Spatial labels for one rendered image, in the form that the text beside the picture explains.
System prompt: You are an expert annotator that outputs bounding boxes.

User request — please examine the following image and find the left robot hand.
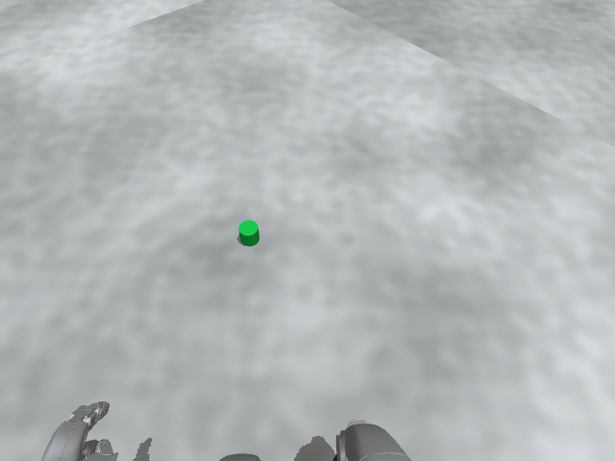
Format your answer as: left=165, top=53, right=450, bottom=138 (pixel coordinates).
left=41, top=401, right=118, bottom=461

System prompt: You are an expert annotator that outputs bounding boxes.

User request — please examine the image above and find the tin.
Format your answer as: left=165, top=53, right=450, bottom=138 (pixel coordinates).
left=239, top=220, right=259, bottom=246

